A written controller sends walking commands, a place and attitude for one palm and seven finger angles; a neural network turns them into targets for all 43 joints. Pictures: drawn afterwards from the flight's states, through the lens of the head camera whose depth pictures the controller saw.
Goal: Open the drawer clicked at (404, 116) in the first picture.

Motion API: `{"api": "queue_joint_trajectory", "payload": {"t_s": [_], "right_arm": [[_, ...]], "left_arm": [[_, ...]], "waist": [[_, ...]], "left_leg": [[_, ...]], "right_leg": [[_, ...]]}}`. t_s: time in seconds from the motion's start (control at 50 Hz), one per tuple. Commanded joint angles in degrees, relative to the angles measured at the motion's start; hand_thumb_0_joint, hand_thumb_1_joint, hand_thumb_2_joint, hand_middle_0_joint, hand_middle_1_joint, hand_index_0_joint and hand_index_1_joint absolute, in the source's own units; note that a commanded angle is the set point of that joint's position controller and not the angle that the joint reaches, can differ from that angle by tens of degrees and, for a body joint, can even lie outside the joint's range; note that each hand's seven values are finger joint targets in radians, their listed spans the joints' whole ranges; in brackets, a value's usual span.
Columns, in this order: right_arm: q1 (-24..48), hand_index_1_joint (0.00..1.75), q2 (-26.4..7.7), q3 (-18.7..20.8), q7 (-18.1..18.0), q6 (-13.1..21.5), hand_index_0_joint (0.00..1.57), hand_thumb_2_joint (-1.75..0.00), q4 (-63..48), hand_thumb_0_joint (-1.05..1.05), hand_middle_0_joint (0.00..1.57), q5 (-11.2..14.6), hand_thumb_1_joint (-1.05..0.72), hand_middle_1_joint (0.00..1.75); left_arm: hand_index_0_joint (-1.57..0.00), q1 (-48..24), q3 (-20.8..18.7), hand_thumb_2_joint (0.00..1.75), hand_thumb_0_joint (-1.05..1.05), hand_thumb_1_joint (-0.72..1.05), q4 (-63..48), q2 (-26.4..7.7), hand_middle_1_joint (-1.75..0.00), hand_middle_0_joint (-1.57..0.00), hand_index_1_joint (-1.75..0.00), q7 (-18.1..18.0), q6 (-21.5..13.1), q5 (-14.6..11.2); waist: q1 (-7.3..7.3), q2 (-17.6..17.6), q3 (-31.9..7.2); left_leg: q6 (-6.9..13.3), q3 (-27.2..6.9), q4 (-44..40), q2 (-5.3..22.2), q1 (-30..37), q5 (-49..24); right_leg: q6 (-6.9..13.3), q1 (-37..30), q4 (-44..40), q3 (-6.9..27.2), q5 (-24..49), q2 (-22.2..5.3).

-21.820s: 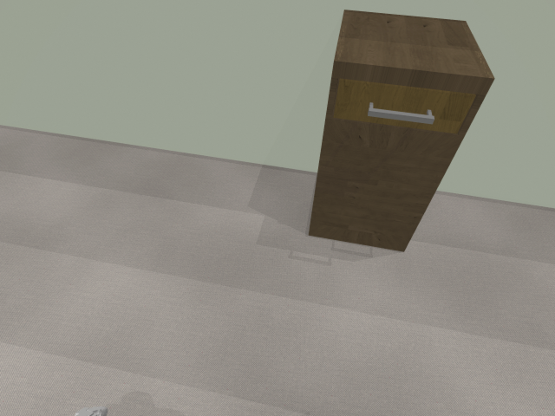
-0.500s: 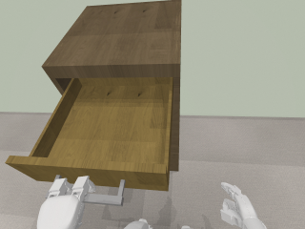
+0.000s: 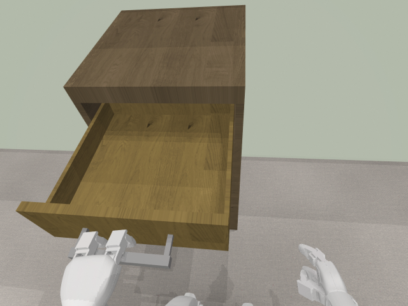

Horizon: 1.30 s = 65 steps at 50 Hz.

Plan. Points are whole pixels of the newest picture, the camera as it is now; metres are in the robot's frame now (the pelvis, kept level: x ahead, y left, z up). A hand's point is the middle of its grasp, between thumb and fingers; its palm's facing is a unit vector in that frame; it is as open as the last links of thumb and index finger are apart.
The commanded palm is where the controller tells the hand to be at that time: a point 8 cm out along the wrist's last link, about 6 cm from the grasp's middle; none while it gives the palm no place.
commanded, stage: lift the hand off the handle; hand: left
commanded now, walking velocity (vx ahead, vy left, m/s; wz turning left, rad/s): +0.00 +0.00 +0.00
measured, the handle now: (122, 247) +0.22 +0.18 +0.02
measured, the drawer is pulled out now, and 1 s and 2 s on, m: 0.30 0.30 0.30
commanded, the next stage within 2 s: draw the hand back to the body in 1.50 s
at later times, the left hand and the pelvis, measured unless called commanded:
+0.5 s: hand (104, 272) +0.18 +0.20 +0.01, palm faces -0.03 -0.15 -0.99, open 13.4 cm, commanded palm +0.16 +0.20 +0.09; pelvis +0.00 +0.01 +0.02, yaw -1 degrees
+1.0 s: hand (92, 259) +0.18 +0.20 +0.08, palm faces +0.04 -0.20 -0.98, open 13.5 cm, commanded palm +0.16 +0.19 +0.16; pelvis +0.01 +0.03 +0.04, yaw -2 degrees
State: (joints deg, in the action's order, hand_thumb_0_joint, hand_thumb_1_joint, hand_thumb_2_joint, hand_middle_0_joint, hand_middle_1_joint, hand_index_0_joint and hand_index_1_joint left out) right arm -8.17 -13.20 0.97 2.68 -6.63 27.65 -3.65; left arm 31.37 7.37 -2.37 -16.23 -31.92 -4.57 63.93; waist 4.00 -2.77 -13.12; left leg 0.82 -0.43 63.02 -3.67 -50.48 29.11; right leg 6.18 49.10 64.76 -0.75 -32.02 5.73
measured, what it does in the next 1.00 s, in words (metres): stands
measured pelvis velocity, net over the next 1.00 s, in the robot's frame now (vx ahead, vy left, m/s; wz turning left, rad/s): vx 0.01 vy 0.03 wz -0.04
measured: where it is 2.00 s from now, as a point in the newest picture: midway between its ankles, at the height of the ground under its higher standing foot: outside the picture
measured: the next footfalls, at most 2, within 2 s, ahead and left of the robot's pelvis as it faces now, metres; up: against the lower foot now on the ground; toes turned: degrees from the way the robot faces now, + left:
none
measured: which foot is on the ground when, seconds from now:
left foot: down 0.00-1.00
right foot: down 0.00-1.00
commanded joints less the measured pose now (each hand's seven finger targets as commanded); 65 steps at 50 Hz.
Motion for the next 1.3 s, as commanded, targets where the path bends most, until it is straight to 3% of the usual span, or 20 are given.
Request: {"api": "queue_joint_trajectory", "payload": {"t_s": [0.0,0.02,0.1,0.16,0.22,0.28,0.34,0.38,0.4,0.54,0.74,0.84,0.88,0.9,0.98,1.0,1.1,1.18,1.2,1.28], "right_arm": [[6.2,0.30,-4.6,1.4,-1.0,2.5,0.20,-0.90,-9.6,0.00,0.20,0.9,-0.90,0.30],[6.2,0.30,-4.8,1.5,-1.1,2.4,0.20,-0.90,-9.4,0.00,0.20,0.9,-0.90,0.30],[6.3,0.30,-4.5,1.2,-1.7,2.2,0.20,-0.90,-8.7,0.00,0.20,1.6,-0.90,0.30],[6.4,0.30,-4.8,1.1,-1.9,1.9,0.20,-0.90,-8.0,0.00,0.20,1.5,-0.90,0.30],[6.6,0.30,-4.7,1.3,-2.0,1.8,0.20,-0.90,-8.3,0.00,0.20,1.6,-0.90,0.30],[7.1,0.30,-4.7,1.2,-2.1,1.5,0.20,-0.90,-8.5,0.00,0.20,1.7,-0.90,0.30],[7.5,0.30,-4.6,1.4,-2.1,1.5,0.20,-0.90,-9.0,0.00,0.20,2.0,-0.90,0.30],[7.7,0.30,-4.8,1.3,-2.0,1.7,0.20,-0.90,-9.0,0.00,0.20,1.5,-0.90,0.30],[7.5,0.30,-4.7,1.4,-1.8,1.8,0.20,-0.90,-9.3,0.00,0.20,1.6,-0.90,0.30],[7.9,0.30,-5.0,1.6,-0.6,1.8,0.20,-0.90,-10.3,0.00,0.20,1.7,-0.90,0.30],[7.7,0.30,-4.7,1.5,0.9,2.1,0.20,-0.90,-11.3,0.00,0.20,2.0,-0.90,0.30],[7.7,0.30,-4.6,1.2,1.6,2.2,0.20,-0.90,-11.6,0.00,0.20,2.1,-0.90,0.30],[7.4,0.30,-4.5,0.9,2.4,2.3,0.20,-0.90,-12.1,0.00,0.20,2.0,-0.90,0.30],[7.8,0.30,-4.3,1.0,2.5,2.1,0.20,-0.90,-11.9,0.00,0.20,2.5,-0.90,0.30],[7.5,0.30,-4.3,0.6,2.8,2.4,0.20,-0.90,-12.1,0.00,0.20,2.4,-0.90,0.30],[8.2,0.30,-4.1,0.5,2.7,2.2,0.20,-0.90,-12.0,0.00,0.20,2.8,-0.90,0.30],[8.8,0.30,-3.5,0.1,3.3,2.1,0.20,-0.90,-11.9,0.00,0.20,3.8,-0.90,0.30],[9.1,0.30,-3.5,-0.6,3.3,2.1,0.20,-0.90,-12.1,0.00,0.20,4.1,-0.90,0.30],[9.9,0.30,-3.4,-0.6,3.2,1.9,0.20,-0.90,-12.0,0.00,0.20,4.6,-0.90,0.30],[9.3,0.30,-3.7,-0.8,3.9,2.0,0.20,-0.90,-12.8,0.00,0.20,4.1,-0.90,0.30]], "left_arm": [[-0.30,-3.8,-1.9,0.30,0.00,-0.50,-6.3,-5.5,-1.20,-0.30,-1.20,-1.1,1.6,-0.5],[-0.30,-5.3,-2.3,0.30,0.00,-0.50,-6.4,-6.3,-1.20,-0.30,-1.20,-1.2,2.3,-0.3],[-0.30,-6.8,-1.2,0.30,0.00,-0.50,-3.6,-5.5,-1.20,-0.30,-1.20,-0.9,3.6,-1.1],[-0.30,-11.9,-1.0,0.30,0.00,-0.50,-3.1,-5.9,-1.20,-0.30,-1.20,-1.3,4.1,-0.3],[-0.30,-10.8,-1.9,0.30,0.00,-0.50,-5.7,-7.2,-1.20,-0.30,-1.20,-1.5,4.7,-0.6],[-0.30,-11.7,-2.1,0.30,0.00,-0.50,-8.9,-8.1,-1.20,-0.30,-1.20,-1.3,5.3,-1.5],[-0.30,-10.3,-1.5,0.30,0.00,-0.50,-11.4,-7.7,-1.20,-0.30,-1.20,-0.6,5.0,-2.6],[-0.30,-11.1,-2.8,0.30,0.00,-0.50,-13.1,-8.9,-1.20,-0.30,-1.20,-0.5,4.5,-2.4],[-0.30,-9.5,-1.1,0.30,0.00,-0.50,-14.0,-7.3,-1.20,-0.30,-1.20,-0.4,4.2,-2.6],[-0.30,-8.3,-0.3,0.30,0.00,-0.50,-18.0,-7.2,-1.20,-0.30,-1.20,1.0,4.7,-3.1],[-0.30,-6.3,2.1,0.30,0.00,-0.50,-26.0,-6.5,-1.20,-0.30,-1.20,4.5,5.5,-3.9],[-0.30,-2.9,0.3,0.30,0.00,-0.50,-28.3,-7.9,-1.20,-0.30,-1.20,5.9,5.7,-3.8],[-0.30,-1.8,1.0,0.30,0.00,-0.50,-30.7,-7.6,-1.20,-0.30,-1.20,6.5,5.9,-3.8],[-0.30,-1.8,3.0,0.30,0.00,-0.50,-30.7,-5.7,-1.20,-0.30,-1.20,7.1,6.2,-4.2],[-0.30,-1.9,0.2,0.30,0.00,-0.50,-32.6,-8.8,-1.20,-0.30,-1.20,8.4,7.1,-4.0],[-0.30,-2.1,2.6,0.30,0.00,-0.50,-33.3,-6.6,-1.20,-0.30,-1.20,8.9,7.1,-4.4],[-0.30,-1.8,3.4,0.30,0.00,-0.50,-33.8,-6.3,-1.20,-0.30,-1.20,11.6,9.2,-5.1],[-0.30,-1.4,1.3,0.30,0.00,-0.50,-35.0,-8.9,-1.20,-0.30,-1.20,14.1,10.6,-5.7],[-0.30,-1.6,1.9,0.30,0.00,-0.50,-36.0,-8.3,-1.20,-0.30,-1.20,14.4,10.5,-6.7],[-0.30,0.7,1.6,0.30,0.00,-0.50,-39.5,-9.0,-1.20,-0.30,-1.20,15.9,10.9,-6.7]], "waist": [[-1.85,5.6,-5.6],[-1.69,5.5,-7.0],[-2.42,6.7,-4.6],[-2.89,5.8,-4.8],[-1.55,4.0,-7.7],[-1.68,2.9,-8.1],[-1.71,2.4,-5.5],[-1.38,2.4,-6.2],[-1.33,0.8,-5.4],[-1.30,1.2,-3.5],[-0.58,1.3,-3.4],[0.29,2.0,-1.9],[0.84,1.2,-3.6],[0.14,1.1,-1.6],[1.08,2.6,-2.0],[0.60,0.9,-0.8],[1.23,2.0,-0.5],[2.30,2.9,-0.4],[1.70,2.3,0.9],[2.58,1.4,-0.4]], "left_leg": [[2.4,-0.6,-5.2,0.0,7.9,-8.2],[2.2,-0.4,-5.0,0.1,8.8,-8.2],[2.5,-0.6,-6.2,0.2,8.5,-8.4],[2.5,-0.7,-7.1,0.4,9.7,-7.7],[2.4,-0.3,-7.8,0.3,11.8,-8.9],[2.5,-0.4,-9.5,0.4,14.7,-10.7],[2.6,-0.9,-11.3,0.4,17.1,-11.6],[2.5,-0.9,-11.7,0.8,18.8,-12.0],[2.6,-1.1,-12.6,0.7,19.4,-12.4],[2.4,-1.2,-14.2,1.3,22.3,-13.3],[2.3,-1.9,-16.8,2.3,27.5,-17.6],[2.0,-1.9,-17.3,2.7,28.2,-18.8],[1.6,-2.2,-17.4,2.9,29.9,-21.6],[1.8,-2.5,-18.1,3.2,29.4,-21.4],[1.6,-2.3,-18.3,3.4,30.5,-20.8],[1.8,-2.4,-19.2,3.6,30.5,-20.8],[1.8,-2.1,-20.9,4.1,30.9,-21.7],[1.8,-1.3,-22.0,4.2,31.7,-23.1],[1.8,-1.5,-22.7,4.3,31.6,-22.9],[1.8,-1.0,-22.4,4.5,33.5,-25.8]], "right_leg": [[-3.2,-6.4,-16.0,8.8,15.4,-4.1],[-3.3,-5.8,-16.3,9.6,14.0,-4.1],[-3.6,-7.8,-17.4,9.0,16.6,-4.1],[-3.2,-6.5,-18.0,8.4,13.2,-3.8],[-3.2,-9.0,-18.8,9.5,14.2,-3.9],[-3.0,-10.7,-19.3,8.6,16.0,-3.6],[-2.7,-11.0,-20.6,7.7,15.9,-3.2],[-2.5,-10.2,-20.8,8.1,15.0,-3.1],[-2.3,-10.9,-20.7,6.8,15.1,-3.0],[-2.0,-11.1,-22.5,6.9,14.0,-2.8],[-1.6,-13.1,-23.0,5.9,16.0,-2.6],[-1.3,-14.0,-23.9,6.9,17.2,-2.4],[-1.1,-13.9,-23.2,7.4,18.1,-2.4],[-1.3,-14.5,-23.2,5.9,18.4,-2.5],[-1.3,-14.1,-24.4,7.6,16.5,-2.4],[-1.3,-15.3,-24.4,6.3,17.6,-2.7],[-1.8,-18.4,-25.5,6.2,18.4,-3.0],[-2.1,-20.9,-27.0,7.0,20.6,-3.1],[-2.2,-21.7,-27.4,7.0,21.4,-3.5],[-2.1,-22.7,-27.9,7.6,23.8,-3.4]]}}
